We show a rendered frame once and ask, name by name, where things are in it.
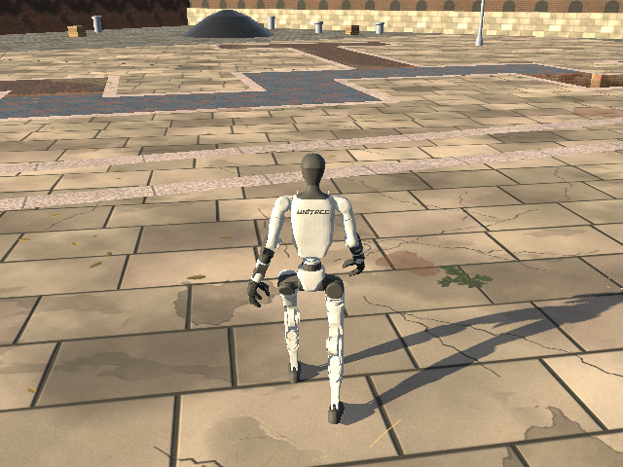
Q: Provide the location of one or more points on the left robot forearm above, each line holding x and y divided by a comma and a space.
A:
263, 262

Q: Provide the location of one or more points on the robot head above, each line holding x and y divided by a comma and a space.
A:
313, 166

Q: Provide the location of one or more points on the right robot forearm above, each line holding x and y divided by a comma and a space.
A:
357, 252

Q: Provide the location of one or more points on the right robot hand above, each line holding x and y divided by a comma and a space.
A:
351, 262

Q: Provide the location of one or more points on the left robot hand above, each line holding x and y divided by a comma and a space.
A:
252, 293

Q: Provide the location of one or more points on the robot right upper arm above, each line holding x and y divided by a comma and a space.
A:
343, 206

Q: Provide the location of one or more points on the robot left upper arm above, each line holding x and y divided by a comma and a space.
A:
282, 204

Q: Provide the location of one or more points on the robot left foot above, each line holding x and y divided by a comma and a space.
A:
294, 377

